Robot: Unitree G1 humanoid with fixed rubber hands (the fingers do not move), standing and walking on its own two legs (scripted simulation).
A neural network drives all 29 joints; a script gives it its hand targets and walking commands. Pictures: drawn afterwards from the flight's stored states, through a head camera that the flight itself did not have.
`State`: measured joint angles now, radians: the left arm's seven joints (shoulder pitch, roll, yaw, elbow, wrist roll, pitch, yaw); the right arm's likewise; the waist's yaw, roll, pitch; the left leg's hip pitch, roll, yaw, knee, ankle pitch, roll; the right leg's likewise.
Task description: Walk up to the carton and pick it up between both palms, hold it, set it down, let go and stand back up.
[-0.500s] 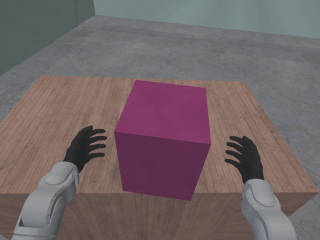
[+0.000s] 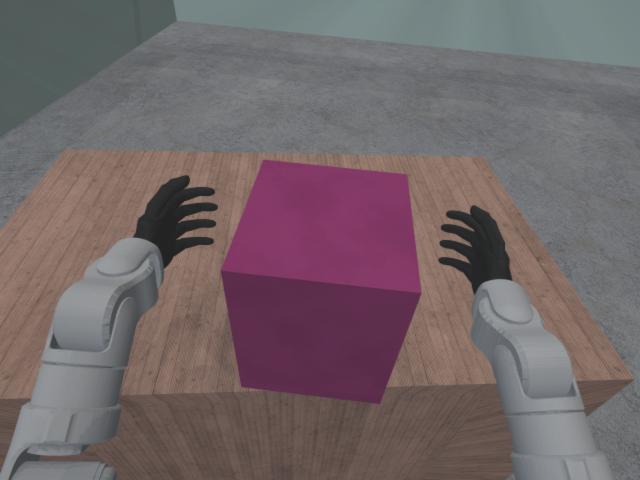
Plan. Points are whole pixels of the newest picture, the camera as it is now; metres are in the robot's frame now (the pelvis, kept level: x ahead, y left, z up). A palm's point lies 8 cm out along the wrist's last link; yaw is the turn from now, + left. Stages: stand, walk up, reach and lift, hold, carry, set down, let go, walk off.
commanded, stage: reach and lift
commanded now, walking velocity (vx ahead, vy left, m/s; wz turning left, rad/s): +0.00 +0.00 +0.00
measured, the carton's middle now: (322, 283) +0.38 +0.02 +0.06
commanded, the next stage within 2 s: none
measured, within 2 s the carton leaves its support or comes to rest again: neither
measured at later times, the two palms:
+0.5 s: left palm (181, 169) +0.41 +0.19 +0.22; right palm (492, 214) +0.39 -0.18 +0.19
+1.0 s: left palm (175, 207) +0.42 +0.22 +0.15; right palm (459, 235) +0.40 -0.15 +0.15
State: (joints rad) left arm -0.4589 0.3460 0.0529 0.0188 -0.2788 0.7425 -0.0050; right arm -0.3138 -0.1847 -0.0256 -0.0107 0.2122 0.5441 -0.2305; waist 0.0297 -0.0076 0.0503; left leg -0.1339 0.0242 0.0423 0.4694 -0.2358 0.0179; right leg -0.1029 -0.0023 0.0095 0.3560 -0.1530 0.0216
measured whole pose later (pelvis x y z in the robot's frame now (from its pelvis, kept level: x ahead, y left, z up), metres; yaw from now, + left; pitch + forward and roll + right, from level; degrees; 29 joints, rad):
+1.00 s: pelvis +0.01 +0.00 +0.00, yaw +0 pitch -4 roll -2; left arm -0.79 0.37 0.05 0.75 -0.25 0.39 -0.01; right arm -0.74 -0.13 -0.03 0.67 0.26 0.32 -0.21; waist -0.04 -0.01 0.05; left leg -0.15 0.02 0.04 0.47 -0.25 0.02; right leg -0.10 0.00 0.01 0.33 -0.15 0.03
